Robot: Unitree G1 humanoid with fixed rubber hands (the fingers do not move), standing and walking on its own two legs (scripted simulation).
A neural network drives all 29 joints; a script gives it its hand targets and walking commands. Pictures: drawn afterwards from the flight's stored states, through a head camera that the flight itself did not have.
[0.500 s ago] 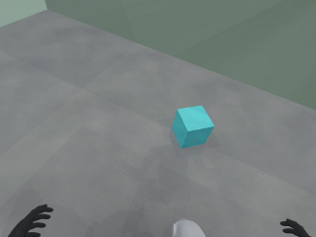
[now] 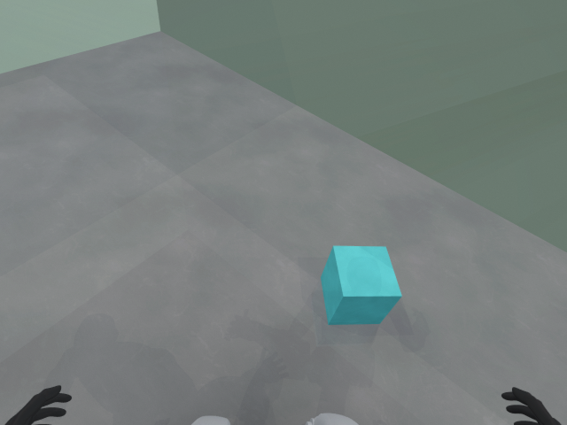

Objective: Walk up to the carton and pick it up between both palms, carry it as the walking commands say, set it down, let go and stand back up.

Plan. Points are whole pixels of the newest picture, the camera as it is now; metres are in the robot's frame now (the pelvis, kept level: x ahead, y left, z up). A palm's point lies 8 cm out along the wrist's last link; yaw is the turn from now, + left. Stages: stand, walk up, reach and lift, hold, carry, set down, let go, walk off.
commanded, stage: walk up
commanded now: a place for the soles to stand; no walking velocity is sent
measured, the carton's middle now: (357, 285) +0.72 -0.30 -0.63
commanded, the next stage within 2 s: none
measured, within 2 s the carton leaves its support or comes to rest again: neither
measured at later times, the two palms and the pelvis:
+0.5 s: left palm (173, 372) +0.20 +0.17 -0.07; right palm out of the picture +0.29 -0.48 -0.03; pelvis +0.13 -0.17 -0.01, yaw +7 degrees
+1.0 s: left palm (287, 323) +0.29 +0.01 -0.07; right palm out of the picture +0.41 -0.64 -0.02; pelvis +0.22 -0.34 +0.00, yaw +11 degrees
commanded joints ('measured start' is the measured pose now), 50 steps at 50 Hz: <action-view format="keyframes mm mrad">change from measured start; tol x32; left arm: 1 -53 152 47 -107 -2 -20 -4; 50 -112 131 14 16 -35 -36 18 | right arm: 1 52 -268 -101 -60 -7 -18 -12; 50 -82 -275 -60 -10 6 -12 7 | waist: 1 -73 179 35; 11 -8 288 -40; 14 94 -267 -134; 24 -126 278 -73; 34 -55 318 -37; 37 48 -202 -104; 50 -54 257 -61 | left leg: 1 175 312 -478 -382 -117 199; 11 -137 204 -188 -156 52 108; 15 -399 -31 -142 629 -328 -3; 22 235 32 -4 -128 36 38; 25 176 476 -799 -466 -214 217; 32 57 260 -265 -218 280 171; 38 -291 -15 -75 487 -357 -17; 44 180 41 -3 -156 12 30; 46 153 332 -585 -371 -55 138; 50 93 302 -343 -184 370 199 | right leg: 1 -317 -91 134 96 52 19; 12 372 43 -52 -429 171 -41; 15 298 -350 647 -836 -51 -331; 27 -286 -49 188 67 -13 17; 35 298 52 -63 -456 191 -33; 38 243 -329 545 -762 215 -325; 50 49 -47 88 -337 43 -1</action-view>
